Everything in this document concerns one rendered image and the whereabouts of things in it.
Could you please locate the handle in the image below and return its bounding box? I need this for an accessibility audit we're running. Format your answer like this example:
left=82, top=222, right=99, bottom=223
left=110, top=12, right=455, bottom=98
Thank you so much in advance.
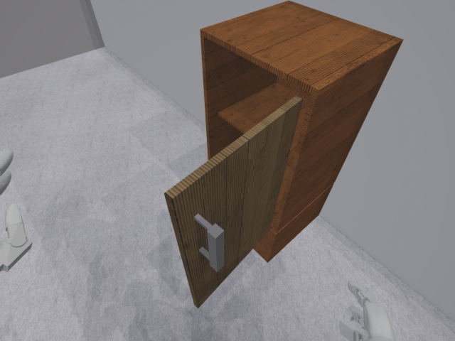
left=194, top=214, right=224, bottom=272

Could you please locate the cupboard door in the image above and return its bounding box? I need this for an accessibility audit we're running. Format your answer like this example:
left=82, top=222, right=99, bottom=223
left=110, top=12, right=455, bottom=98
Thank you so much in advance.
left=164, top=95, right=303, bottom=308

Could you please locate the right robot hand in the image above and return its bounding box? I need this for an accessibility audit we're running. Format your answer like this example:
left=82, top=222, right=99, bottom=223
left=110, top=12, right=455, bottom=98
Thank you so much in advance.
left=339, top=281, right=395, bottom=341

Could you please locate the left robot hand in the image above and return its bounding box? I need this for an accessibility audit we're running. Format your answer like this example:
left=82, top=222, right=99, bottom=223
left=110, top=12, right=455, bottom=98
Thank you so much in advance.
left=0, top=148, right=33, bottom=272

